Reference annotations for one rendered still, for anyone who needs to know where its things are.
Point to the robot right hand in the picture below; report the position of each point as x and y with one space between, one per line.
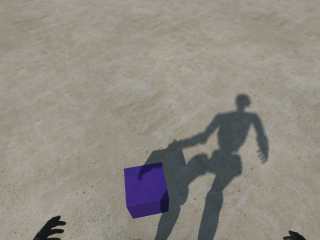
293 236

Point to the carton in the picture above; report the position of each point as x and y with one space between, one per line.
146 190

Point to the robot left hand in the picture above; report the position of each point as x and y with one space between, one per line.
47 229

